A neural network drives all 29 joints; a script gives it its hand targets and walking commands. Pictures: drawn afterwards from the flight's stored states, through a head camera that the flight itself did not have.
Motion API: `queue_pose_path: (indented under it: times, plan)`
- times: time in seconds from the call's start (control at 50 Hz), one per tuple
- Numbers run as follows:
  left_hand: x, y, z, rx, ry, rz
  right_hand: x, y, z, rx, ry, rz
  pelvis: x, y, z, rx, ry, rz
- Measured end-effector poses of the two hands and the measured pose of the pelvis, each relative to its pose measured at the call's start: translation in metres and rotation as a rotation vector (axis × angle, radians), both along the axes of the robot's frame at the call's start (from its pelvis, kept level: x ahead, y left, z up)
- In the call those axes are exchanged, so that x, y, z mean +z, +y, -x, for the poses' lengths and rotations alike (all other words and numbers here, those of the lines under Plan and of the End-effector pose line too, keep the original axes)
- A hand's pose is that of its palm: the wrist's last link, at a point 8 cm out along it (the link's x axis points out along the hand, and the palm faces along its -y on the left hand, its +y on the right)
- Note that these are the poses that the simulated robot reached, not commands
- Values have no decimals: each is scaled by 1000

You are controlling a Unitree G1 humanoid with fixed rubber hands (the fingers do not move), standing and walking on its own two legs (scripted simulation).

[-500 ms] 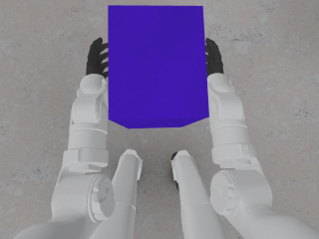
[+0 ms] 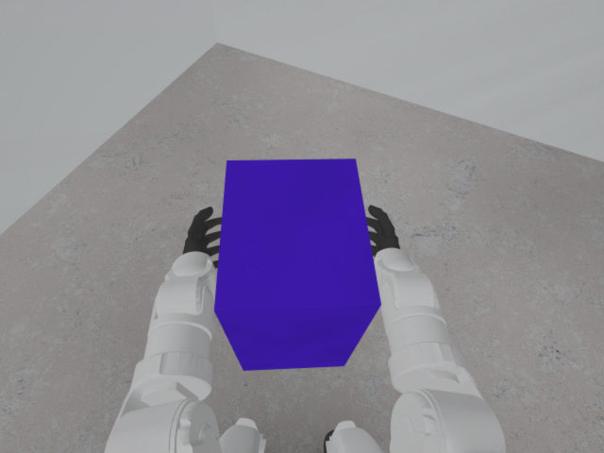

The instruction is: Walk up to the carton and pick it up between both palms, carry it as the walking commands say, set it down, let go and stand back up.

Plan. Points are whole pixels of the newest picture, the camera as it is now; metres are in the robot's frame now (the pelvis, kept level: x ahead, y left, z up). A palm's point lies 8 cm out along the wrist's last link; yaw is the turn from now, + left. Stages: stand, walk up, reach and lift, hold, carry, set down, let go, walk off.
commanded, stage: reach and lift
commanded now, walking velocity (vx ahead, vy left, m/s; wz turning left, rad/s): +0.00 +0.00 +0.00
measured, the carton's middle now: (293, 276) +0.37 +0.02 -0.04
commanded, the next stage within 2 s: hold in 1.54 s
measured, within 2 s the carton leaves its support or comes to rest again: neither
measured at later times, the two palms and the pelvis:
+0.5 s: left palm (191, 242) +0.36 +0.14 +0.08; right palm (404, 242) +0.37 -0.12 +0.07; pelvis +0.06 +0.00 +0.03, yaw +1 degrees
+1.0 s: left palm (198, 249) +0.35 +0.14 +0.07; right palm (413, 254) +0.35 -0.13 +0.07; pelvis +0.04 +0.00 +0.03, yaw +0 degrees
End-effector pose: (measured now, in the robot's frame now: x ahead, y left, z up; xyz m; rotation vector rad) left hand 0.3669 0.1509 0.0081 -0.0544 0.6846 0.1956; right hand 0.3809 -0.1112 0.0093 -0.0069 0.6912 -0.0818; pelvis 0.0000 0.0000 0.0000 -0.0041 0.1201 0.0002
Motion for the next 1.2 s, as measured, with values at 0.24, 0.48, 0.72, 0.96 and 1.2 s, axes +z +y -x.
queue_pose_path:
  times: [0.24,0.48,0.72,0.96,1.2]
  plan:
    - [47,-8,1,-40,-6,-21,42,-10,8,-11,-7,-14,23,4,-48,10,-142,-5]
    - [67,-7,10,-50,-18,-53,62,-8,14,15,-22,11,31,-2,-64,11,-217,-7]
    - [64,-13,19,-68,23,-44,64,-14,24,0,20,17,32,-3,-59,8,-255,-4]
    - [65,-15,20,-77,6,-36,63,-16,32,-31,4,-2,27,1,-46,-1,-263,-4]
    - [64,-15,21,-80,7,-31,65,-16,33,-34,5,10,27,5,-41,-7,-260,-5]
